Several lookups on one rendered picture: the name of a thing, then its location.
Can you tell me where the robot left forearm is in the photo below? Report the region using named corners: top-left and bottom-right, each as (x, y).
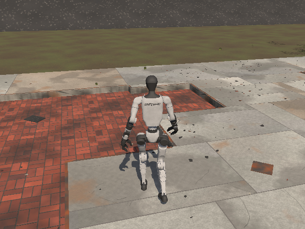
top-left (122, 116), bottom-right (133, 140)

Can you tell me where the left robot hand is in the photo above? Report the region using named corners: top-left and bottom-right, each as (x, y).
top-left (121, 138), bottom-right (132, 152)

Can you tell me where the robot right forearm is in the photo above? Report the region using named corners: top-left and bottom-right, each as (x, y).
top-left (170, 114), bottom-right (178, 129)

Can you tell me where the humanoid robot head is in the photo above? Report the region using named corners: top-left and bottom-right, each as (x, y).
top-left (144, 75), bottom-right (160, 98)

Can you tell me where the robot right upper arm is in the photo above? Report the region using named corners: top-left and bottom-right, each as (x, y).
top-left (162, 96), bottom-right (175, 121)

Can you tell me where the robot left upper arm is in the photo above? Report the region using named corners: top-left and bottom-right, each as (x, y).
top-left (129, 96), bottom-right (142, 124)

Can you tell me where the right robot thigh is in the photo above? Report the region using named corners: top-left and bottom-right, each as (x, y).
top-left (156, 134), bottom-right (169, 170)

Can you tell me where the right robot hand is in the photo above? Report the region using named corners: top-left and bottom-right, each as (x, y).
top-left (167, 126), bottom-right (178, 135)

